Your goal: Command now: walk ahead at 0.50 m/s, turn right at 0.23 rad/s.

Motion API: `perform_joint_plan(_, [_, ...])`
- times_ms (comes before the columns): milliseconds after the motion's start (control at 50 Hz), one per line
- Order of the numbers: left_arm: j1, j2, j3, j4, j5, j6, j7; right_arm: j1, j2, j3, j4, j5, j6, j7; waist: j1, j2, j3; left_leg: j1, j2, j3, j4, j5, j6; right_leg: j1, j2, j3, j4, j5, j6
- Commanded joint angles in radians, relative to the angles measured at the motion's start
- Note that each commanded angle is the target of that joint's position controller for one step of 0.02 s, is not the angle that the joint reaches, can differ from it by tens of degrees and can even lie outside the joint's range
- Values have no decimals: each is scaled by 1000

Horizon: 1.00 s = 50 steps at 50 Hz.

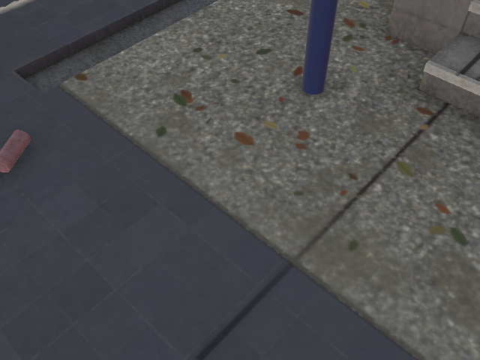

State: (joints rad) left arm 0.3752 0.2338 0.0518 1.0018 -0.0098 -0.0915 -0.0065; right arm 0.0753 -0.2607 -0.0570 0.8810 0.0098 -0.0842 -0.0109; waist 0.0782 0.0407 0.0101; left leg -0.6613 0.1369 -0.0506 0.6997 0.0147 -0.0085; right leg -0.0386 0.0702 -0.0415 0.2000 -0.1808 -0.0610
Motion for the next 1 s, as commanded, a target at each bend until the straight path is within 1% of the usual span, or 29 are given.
perform_joint_plan(20, [19, 171, 34, -40, -13, -3, 13, -109, -47, -3, -75, 7, -20, 13, -7, -92, 72, 69, -50, 31, -124, 67, -15, -95, -258, 164, -72, 122, -151])
perform_joint_plan(60, [38, 171, 38, -33, -19, 6, 18, -141, -60, -4, -94, 12, -29, 25, -9, -102, 73, 88, -60, 11, -181, 42, -7, -47, -284, 195, -26, 108, -141])
perform_joint_plan(100, [26, 184, 46, -37, -19, 15, 24, -109, -95, -15, -95, 14, -40, 31, -42, -119, 55, 156, -70, 2, -220, -14, 9, -14, -309, 234, 27, 113, -121])
perform_joint_plan(140, [-4, 176, 45, -52, -15, 23, 24, 44, -142, -41, -57, 13, -48, 25, -129, -125, -24, 370, -98, 30, -253, -87, 40, -33, -268, 222, 190, 253, -88])
perform_joint_plan(160, [-13, 127, 28, -73, -3, 24, 21, 217, -199, -64, -22, 0, -52, 16, -199, -80, -160, 629, -13, -42, -224, -99, 89, -142, -200, 175, 437, 211, -54])
perform_joint_plan(180, [66, 22, 2, -107, 5, 13, 19, 337, -302, -88, -8, -19, -45, 11, -183, 158, -316, 1000, 228, -381, -250, -182, 196, -478, -50, 71, 809, -121, 15])
perform_joint_plan(200, [107, 28, -2, -113, -24, -2, 17, 355, -260, -75, -2, -23, -41, 19, -170, 304, -389, 1055, 317, -699, -401, -348, 272, -658, -25, 151, 1018, -424, 21])
perform_joint_plan(220, [47, 137, 25, -115, -47, -4, 20, 277, -164, -48, -22, -18, -44, 21, -164, 168, -247, 936, 277, -571, -414, -400, 223, -725, -87, 194, 1105, -359, 9])
perform_joint_plan(240, [-12, 151, 32, -126, -45, -1, 23, 206, -116, -33, -36, -13, -43, 22, -148, 96, -151, 800, 239, -406, -424, -342, 183, -722, -136, 169, 1096, -263, 3])
perform_joint_plan(260, [-38, 135, 36, -125, -32, 6, 29, 142, -90, -23, -37, -17, -42, 26, -120, 47, -77, 664, 189, -290, -448, -168, 169, -666, -158, 161, 1047, -196, 12])
perform_joint_plan(300, [-12, 96, 43, -118, -19, 29, 31, 101, -69, -17, -22, -34, -43, 31, -67, 76, -29, 521, 129, -111, -465, 165, 163, -546, -176, 154, 971, -155, 27])
perform_joint_plan(360, [-26, 54, 39, -137, -7, 52, 32, 116, -99, -26, 10, -35, -48, 21, -39, 51, -26, 483, 119, 7, -466, 465, 204, -526, -150, 128, 858, -100, 49])
perform_joint_plan(440, [-148, 28, 17, -175, 8, 54, 13, 102, -126, -29, 30, -20, -26, -3, -59, 49, -51, 462, 80, 114, -474, 466, 197, -414, -146, 67, 545, 98, 61])
perform_joint_plan(540, [-231, 81, 23, -203, 13, 57, 2, 139, -156, -35, 72, 7, 4, -7, -75, 52, -62, 555, 113, 76, -377, 383, 183, -354, -118, 49, 378, 94, 30])
perform_joint_plan(580, [-183, 114, 37, -182, 22, 53, 3, 156, -134, -29, 86, 15, 13, -9, -45, 15, -82, 544, 57, 84, -266, 261, 123, -214, -98, 41, 220, 264, -11])
perform_joint_plan(600, [-141, 191, 58, -175, 28, 52, 13, 202, -106, -20, 88, -10, 10, -9, -54, -74, -142, 478, -8, 129, -153, 105, 66, -62, -197, 137, 244, 670, -47])
perform_joint_plan(620, [-133, 209, 55, -172, 37, 62, 22, 316, -32, 3, 104, -32, 6, -3, -111, -227, -229, 306, -92, 150, -5, -315, 3, 146, -356, 297, 296, 879, -179])
perform_joint_plan(640, [-111, 120, 32, -158, 29, 69, 20, 283, -26, 10, 107, -23, 21, -5, -66, -248, -267, 270, -106, 89, 97, -644, -27, 115, -423, 391, 239, 729, -255])
perform_joint_plan(660, [-131, 98, 22, -153, 27, 68, 14, 210, -67, 0, 85, -1, 39, -9, -58, -213, -218, 224, -97, 53, 166, -707, -35, 57, -395, 396, 185, 516, -245])
perform_joint_plan(680, [-178, 113, 24, -156, 27, 64, 14, 173, -75, -3, 78, 5, 58, -19, -66, -184, -179, 198, -81, 32, 202, -677, -38, 0, -372, 379, 153, 368, -215])
perform_joint_plan(720, [-285, 129, 27, -173, 26, 58, 21, 172, -96, -15, 88, -7, 85, -37, -101, -170, -119, 244, -56, 12, 187, -585, -49, -153, -345, 330, 100, 220, -173])
perform_joint_plan(780, [-341, 112, 25, -163, 30, 66, 28, 210, -54, -10, 120, -8, 92, -42, -127, -177, -110, 389, -75, 48, 52, -435, -45, -280, -279, 228, 79, 142, -140])
perform_joint_plan(840, [-329, 86, 18, -130, 8, 75, 31, 226, -33, -5, 148, -21, 91, -29, -144, -157, -100, 526, -107, 90, -194, -206, -17, -319, -222, 168, 103, -67, -82])
perform_joint_plan(860, [-292, 68, 13, -109, 5, 76, 28, 215, -55, -6, 142, -35, 93, -24, -130, -121, -72, 538, -77, 57, -253, -158, 5, -335, -195, 154, 113, -175, -33])
perform_joint_plan(880, [-265, 64, 12, -96, 15, 78, 27, 196, -95, -8, 126, -37, 93, -24, -99, -63, -30, 507, -10, -10, -314, -203, 36, -348, -160, 129, 154, -243, 8])
perform_joint_plan(900, [-247, 39, 11, -99, 16, 80, 30, 153, -132, -16, 135, -21, 92, -24, -43, 81, 12, 334, -7, -18, -342, -432, 69, -247, -95, 55, 166, -169, 44])
perform_joint_plan(920, [-279, 61, 13, -90, 22, 81, 35, 119, -87, -6, 126, -21, 81, -20, -60, 77, 40, 239, -26, -23, -395, -542, 60, -150, -91, 47, 214, -82, 59])
perform_joint_plan(940, [-278, 75, 19, -85, 19, 81, 38, 109, -72, -1, 130, -27, 71, -20, -54, 77, 45, 224, -31, -17, -409, -535, 38, -119, -96, 49, 232, -33, 52])
perform_joint_plan(1000, [-255, 81, 22, -50, 18, 83, 41, 136, -71, 0, 143, -21, 48, -20, -67, 20, 24, 314, -57, 15, -364, -353, 14, -131, -114, 68, 234, 62, 28])
